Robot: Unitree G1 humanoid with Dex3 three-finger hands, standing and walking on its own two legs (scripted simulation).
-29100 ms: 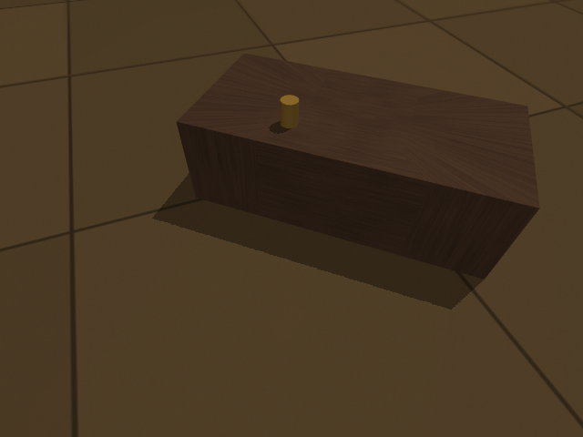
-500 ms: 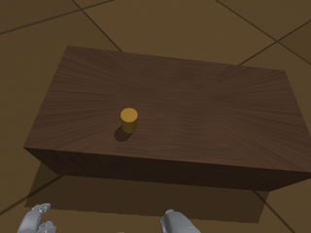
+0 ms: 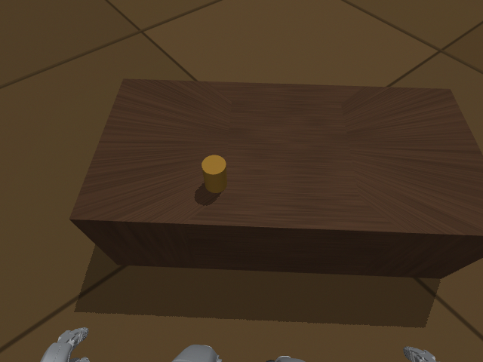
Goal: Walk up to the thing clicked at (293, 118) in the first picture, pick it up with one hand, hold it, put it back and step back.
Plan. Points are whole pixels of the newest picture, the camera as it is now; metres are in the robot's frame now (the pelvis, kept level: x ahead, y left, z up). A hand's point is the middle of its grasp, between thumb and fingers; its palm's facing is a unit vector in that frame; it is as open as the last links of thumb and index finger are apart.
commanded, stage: step back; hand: left
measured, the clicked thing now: (215, 174) +0.64 +0.12 -0.30
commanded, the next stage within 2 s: none
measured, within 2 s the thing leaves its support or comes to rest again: neither
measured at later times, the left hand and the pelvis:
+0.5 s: hand out of the picture -0.03 +0.27 -0.16, palm faces -0.06 -0.91 -0.40, open 7.4 cm; pelvis -0.13 -0.01 -0.02, yaw -4 degrees
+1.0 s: hand out of the picture -0.14 +0.22 -0.15, palm faces +0.00 -0.94 -0.35, open 7.4 cm; pelvis -0.27 -0.04 -0.01, yaw +0 degrees
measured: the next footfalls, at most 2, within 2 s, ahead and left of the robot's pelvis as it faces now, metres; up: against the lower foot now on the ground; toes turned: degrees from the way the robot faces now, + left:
left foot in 0.12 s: -0.03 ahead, +0.14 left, +0.00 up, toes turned -1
right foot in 0.50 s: -0.11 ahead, -0.14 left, +0.00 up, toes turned +1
